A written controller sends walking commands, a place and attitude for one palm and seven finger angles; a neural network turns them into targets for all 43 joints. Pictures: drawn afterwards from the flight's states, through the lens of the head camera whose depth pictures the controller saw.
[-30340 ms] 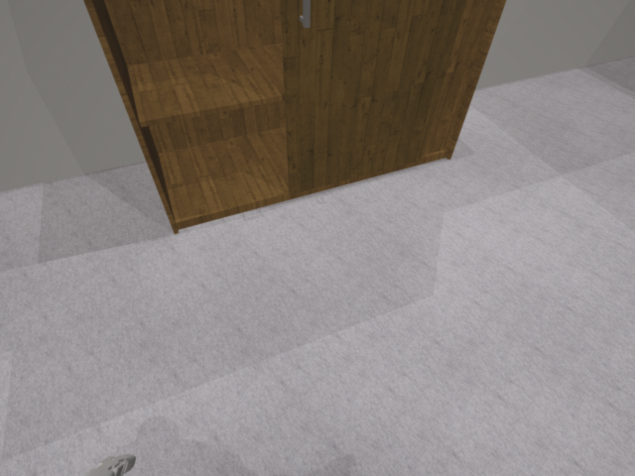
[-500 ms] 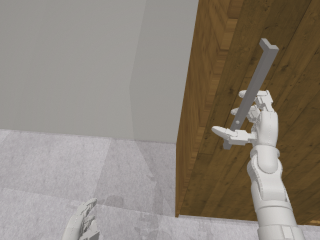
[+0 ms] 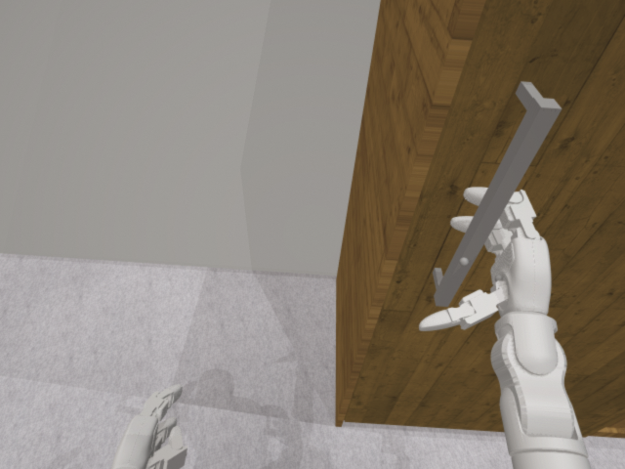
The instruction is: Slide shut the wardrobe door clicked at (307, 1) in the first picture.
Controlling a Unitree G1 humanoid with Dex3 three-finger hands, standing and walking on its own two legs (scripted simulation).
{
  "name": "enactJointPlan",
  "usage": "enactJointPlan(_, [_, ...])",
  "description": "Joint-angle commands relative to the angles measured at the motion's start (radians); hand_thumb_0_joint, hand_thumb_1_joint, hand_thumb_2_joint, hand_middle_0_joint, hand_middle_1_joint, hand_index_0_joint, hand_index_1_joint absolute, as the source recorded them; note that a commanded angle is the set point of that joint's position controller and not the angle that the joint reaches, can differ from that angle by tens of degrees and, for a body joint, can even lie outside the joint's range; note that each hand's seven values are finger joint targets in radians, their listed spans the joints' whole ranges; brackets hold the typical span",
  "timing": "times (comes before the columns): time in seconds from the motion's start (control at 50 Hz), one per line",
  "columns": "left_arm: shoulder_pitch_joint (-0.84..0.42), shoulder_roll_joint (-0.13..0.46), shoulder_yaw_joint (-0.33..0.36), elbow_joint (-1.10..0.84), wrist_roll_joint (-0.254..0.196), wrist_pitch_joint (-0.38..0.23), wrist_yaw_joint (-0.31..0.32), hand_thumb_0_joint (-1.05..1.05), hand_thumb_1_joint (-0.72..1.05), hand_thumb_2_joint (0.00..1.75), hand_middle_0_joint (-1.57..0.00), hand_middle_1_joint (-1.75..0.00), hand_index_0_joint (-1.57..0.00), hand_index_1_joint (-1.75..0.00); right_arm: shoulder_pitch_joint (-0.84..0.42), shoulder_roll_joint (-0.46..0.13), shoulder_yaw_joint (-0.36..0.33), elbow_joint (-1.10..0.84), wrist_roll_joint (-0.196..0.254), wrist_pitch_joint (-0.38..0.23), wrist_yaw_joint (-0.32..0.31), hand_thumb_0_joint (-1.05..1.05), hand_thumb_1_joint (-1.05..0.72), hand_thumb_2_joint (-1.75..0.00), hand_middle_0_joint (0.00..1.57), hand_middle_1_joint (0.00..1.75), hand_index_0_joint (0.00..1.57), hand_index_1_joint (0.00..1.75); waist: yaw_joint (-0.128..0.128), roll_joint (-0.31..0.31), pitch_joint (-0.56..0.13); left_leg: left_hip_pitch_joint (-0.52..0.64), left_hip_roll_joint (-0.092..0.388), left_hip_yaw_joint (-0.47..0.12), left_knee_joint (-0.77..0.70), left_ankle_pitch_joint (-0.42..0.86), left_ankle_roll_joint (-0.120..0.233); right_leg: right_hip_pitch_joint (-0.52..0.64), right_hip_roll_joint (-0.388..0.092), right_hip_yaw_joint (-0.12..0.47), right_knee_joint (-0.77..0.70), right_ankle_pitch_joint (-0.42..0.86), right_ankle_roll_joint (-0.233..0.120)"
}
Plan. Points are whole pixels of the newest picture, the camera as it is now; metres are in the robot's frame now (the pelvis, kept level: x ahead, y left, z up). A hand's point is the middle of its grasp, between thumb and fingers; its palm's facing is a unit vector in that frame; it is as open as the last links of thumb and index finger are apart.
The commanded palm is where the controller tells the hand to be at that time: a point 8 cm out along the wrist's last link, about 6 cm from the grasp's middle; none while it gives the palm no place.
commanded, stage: slip the hand off the handle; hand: right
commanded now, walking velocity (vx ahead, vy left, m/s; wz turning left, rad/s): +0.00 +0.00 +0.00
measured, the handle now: (476, 216) +0.37 -0.17 +0.17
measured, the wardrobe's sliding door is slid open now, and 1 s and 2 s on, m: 0.00 0.00 0.00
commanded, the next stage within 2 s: draw the hand back to the body in 1.14 s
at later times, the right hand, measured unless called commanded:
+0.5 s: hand (526, 272) +0.31 -0.22 +0.15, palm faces +0.18 +0.97 -0.13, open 14.7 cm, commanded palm +0.27 -0.26 +0.15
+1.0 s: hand (549, 335) +0.23 -0.22 +0.14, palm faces +0.18 +0.97 -0.15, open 14.7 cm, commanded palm +0.19 -0.26 +0.15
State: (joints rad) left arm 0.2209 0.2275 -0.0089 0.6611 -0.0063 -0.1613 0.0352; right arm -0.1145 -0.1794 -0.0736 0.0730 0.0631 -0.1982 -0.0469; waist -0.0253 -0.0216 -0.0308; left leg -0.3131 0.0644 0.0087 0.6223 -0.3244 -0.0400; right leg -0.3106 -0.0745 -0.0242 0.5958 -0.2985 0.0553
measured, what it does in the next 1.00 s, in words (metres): stands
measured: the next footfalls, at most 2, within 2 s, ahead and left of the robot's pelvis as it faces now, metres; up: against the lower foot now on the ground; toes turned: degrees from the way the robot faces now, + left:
none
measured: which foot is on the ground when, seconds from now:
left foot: down 0.00-1.00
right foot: down 0.00-1.00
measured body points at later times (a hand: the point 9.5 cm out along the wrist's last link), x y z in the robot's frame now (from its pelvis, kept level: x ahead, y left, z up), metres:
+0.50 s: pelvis +0.00 +0.00 +0.00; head +0.00 +0.01 +0.45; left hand +0.17 +0.24 -0.09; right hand +0.29 -0.27 +0.16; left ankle +0.00 +0.14 -0.73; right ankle +0.01 -0.16 -0.73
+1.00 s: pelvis -0.01 +0.00 -0.01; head -0.02 +0.01 +0.44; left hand +0.18 +0.22 -0.08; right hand +0.22 -0.27 +0.15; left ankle +0.00 +0.14 -0.73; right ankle +0.01 -0.16 -0.73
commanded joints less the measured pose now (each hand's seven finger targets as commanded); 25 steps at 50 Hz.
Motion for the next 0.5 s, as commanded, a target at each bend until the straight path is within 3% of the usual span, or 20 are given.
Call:
enactJointPlan(0.0, [-0.084,0.110,0.042,-0.155,-0.004,-0.028,0.012,0.00,0.90,0.90,-0.20,-0.30,-0.20,-0.30,-0.296,-0.165,-0.110,-0.209,0.019,-0.051,0.004,0.00,0.55,-0.20,0.25,1.15,0.25,1.15,-0.009,0.049,-0.217,0.084,-0.062,0.039,-0.081,0.304,0.041,0.078,0.075,-0.044,-0.053,0.233,-0.066])
enactJointPlan(0.1, [-0.088,0.110,0.039,-0.155,-0.008,-0.011,0.021,0.00,0.90,0.90,-0.20,-0.30,-0.20,-0.30,-0.272,-0.206,-0.174,-0.172,0.051,-0.051,0.044,0.00,0.55,-0.20,0.25,1.15,0.25,1.15,-0.015,0.057,-0.211,0.089,-0.066,0.042,-0.079,0.317,0.041,0.064,0.076,-0.042,-0.048,0.237,-0.065])
enactJointPlan(0.2, [-0.081,0.114,0.041,-0.159,-0.009,-0.020,0.023,0.00,0.90,0.90,-0.20,-0.30,-0.20,-0.30,-0.296,-0.203,-0.161,-0.193,0.063,-0.073,0.084,0.00,0.55,-0.20,0.25,1.15,0.25,1.15,-0.004,0.013,-0.229,0.066,-0.068,0.045,-0.064,0.322,0.043,0.082,0.075,-0.035,-0.034,0.248,-0.064])
enactJointPlan(0.26, [-0.077,0.122,0.042,-0.156,-0.012,-0.022,0.026,0.00,0.90,0.90,-0.20,-0.30,-0.20,-0.30,-0.272,-0.233,-0.192,-0.162,0.076,-0.077,0.109,0.00,0.55,-0.20,0.25,1.15,0.25,1.15,-0.004,0.043,-0.221,0.063,-0.071,0.047,-0.063,0.315,0.043,0.062,0.073,-0.029,-0.032,0.238,-0.064])
enactJointPlan(0.32, [-0.081,0.123,0.043,-0.160,-0.014,-0.027,0.029,0.00,0.90,0.90,-0.20,-0.30,-0.20,-0.30,-0.282,-0.240,-0.197,-0.179,0.085,-0.085,0.133,0.00,0.55,-0.20,0.25,1.15,0.25,1.15,-0.005,-0.013,-0.233,0.059,-0.070,0.047,-0.055,0.310,0.046,0.067,0.074,-0.029,-0.031,0.240,-0.061])
enactJointPlan(0.38, [-0.078,0.130,0.045,-0.156,-0.016,-0.032,0.033,0.00,0.90,0.90,-0.20,-0.30,-0.20,-0.30,-0.287,-0.265,-0.226,-0.162,0.101,-0.090,0.148,0.00,0.55,-0.20,0.25,1.15,0.25,1.15,0.000,0.022,-0.225,0.043,-0.072,0.047,-0.060,0.285,0.043,0.055,0.073,-0.023,-0.030,0.219,-0.062])
enactJointPlan(0.42, [-0.080,0.133,0.044,-0.152,-0.017,-0.035,0.037,0.00,0.90,0.90,-0.20,-0.30,-0.20,-0.30,-0.302,-0.297,-0.255,-0.150,0.106,-0.094,0.156,0.00,0.55,-0.20,0.25,1.15,0.25,1.15,-0.001,-0.012,-0.221,0.034,-0.072,0.045,-0.062,0.254,0.045,0.048,0.074,-0.022,-0.031,0.198,-0.061])
enactJointPlan(0.48, [-0.082,0.130,0.045,-0.167,-0.019,-0.046,0.033,0.00,0.90,0.90,-0.20,-0.30,-0.20,-0.30,-0.206,-0.268,-0.245,-0.169,0.121,-0.098,0.174,0.00,0.55,-0.20,0.25,1.15,0.25,1.15,-0.017,-0.004,-0.233,0.050,-0.073,0.051,-0.056,0.256,0.047,0.045,0.073,-0.020,-0.032,0.204,-0.059])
